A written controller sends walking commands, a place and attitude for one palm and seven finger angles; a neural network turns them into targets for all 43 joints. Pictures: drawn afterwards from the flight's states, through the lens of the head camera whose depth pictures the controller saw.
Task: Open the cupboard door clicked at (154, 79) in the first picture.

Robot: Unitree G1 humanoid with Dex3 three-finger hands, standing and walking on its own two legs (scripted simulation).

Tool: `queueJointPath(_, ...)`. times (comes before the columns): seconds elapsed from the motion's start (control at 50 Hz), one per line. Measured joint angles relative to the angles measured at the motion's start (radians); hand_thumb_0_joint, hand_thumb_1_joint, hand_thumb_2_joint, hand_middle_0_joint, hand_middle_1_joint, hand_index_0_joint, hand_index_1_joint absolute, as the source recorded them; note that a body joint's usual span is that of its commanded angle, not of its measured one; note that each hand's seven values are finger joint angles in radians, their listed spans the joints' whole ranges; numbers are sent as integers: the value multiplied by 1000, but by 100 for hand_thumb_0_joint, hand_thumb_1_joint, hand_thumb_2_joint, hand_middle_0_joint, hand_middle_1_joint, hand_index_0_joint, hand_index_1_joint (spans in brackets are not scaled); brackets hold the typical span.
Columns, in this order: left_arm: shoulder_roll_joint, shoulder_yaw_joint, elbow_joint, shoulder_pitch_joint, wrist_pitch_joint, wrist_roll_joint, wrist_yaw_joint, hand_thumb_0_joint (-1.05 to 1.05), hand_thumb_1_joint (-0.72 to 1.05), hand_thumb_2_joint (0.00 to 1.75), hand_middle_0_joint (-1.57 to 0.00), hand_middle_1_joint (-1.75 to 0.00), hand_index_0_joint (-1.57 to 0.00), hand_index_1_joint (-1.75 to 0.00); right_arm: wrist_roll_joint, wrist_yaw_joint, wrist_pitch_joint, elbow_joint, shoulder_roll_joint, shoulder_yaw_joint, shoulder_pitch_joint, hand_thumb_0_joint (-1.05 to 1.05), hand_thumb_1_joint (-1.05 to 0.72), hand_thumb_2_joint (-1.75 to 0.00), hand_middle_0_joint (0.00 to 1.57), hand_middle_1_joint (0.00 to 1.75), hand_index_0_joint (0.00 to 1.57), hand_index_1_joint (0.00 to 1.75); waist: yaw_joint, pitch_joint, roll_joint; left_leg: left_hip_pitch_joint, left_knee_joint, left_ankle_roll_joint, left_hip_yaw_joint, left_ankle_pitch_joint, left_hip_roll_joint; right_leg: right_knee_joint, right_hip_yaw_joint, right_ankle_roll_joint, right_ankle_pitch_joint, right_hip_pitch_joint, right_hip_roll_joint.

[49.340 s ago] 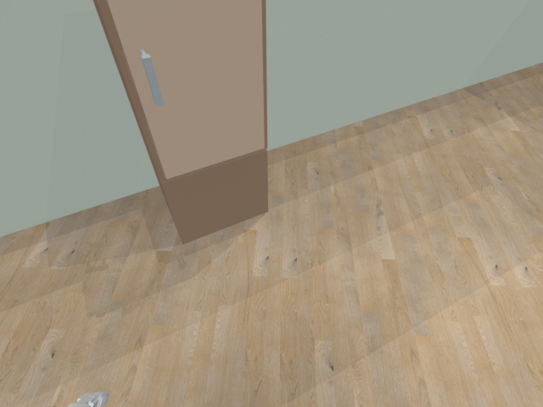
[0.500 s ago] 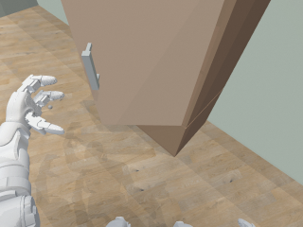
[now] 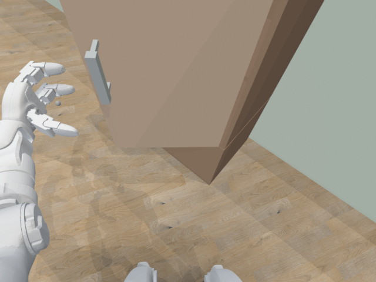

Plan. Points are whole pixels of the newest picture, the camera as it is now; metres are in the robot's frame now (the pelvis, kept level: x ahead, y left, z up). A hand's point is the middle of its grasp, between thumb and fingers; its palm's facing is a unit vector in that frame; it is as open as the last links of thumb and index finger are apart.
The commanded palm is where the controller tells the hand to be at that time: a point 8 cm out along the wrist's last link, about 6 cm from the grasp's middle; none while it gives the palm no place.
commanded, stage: move the hooked fingers beside the handle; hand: left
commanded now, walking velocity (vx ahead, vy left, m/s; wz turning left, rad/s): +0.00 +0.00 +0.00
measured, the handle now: (100, 73) +0.55 +0.19 +0.09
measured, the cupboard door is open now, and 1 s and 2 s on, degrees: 43 43 41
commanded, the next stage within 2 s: slide the fingers in behind the handle in 1.20 s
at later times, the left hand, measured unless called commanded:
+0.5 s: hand (69, 81) +0.51 +0.25 +0.10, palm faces +0.01 -1.00 +0.00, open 14.0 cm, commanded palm +0.49 +0.29 +0.09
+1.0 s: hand (66, 87) +0.50 +0.25 +0.09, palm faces +0.01 -1.00 +0.01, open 14.0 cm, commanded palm +0.48 +0.29 +0.09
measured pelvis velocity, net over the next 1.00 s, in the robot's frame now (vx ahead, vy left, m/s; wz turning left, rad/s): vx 0.01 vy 0.01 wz -0.02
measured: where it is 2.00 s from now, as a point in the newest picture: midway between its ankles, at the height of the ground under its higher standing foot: outside the picture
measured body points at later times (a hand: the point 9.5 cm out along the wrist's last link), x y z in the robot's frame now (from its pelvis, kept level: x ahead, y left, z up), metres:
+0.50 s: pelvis +0.00 +0.00 -0.01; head +0.13 +0.02 +0.42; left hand +0.51 +0.30 +0.10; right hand -0.02 -0.28 -0.11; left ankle +0.02 +0.10 -0.69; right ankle +0.00 -0.14 -0.69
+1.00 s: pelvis +0.01 +0.01 -0.01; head +0.12 +0.03 +0.43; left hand +0.49 +0.31 +0.09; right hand +0.02 -0.26 -0.11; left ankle +0.02 +0.10 -0.69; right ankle +0.00 -0.14 -0.69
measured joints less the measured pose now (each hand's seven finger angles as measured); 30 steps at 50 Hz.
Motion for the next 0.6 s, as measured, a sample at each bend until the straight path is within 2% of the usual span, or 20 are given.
queueJointPath(0.16, 33, 16, 66, -68, -2, 39, 34, -1, -50, 30, -30, -120, -30, -120, -6, 4, 22, -4, 1, 6, 14, 1, -90, -90, 20, 30, 20, 30, -29, 2, 2, -30, 13, -2, 2, -2, 6, 13, 3, -1, 0, -32, 6)
queueJointPath(0.46, 154, 43, 195, -227, 11, 87, 33, -1, -50, 30, -30, -120, -30, -120, -14, 5, 55, -5, -11, 20, 49, 1, -90, -90, 20, 30, 20, 30, -84, 13, 5, -116, 51, -4, -6, -9, 20, 38, -2, -5, 0, -113, 20)
queueJointPath(0.6, 161, 57, 167, -212, 15, 88, 23, -1, -50, 30, -30, -120, -30, -120, -21, 11, 74, -14, -10, 16, 72, 1, -90, -90, 20, 30, 20, 30, -87, 10, 3, -132, 54, -2, 0, -16, 25, 35, 4, -2, 1, -130, 25)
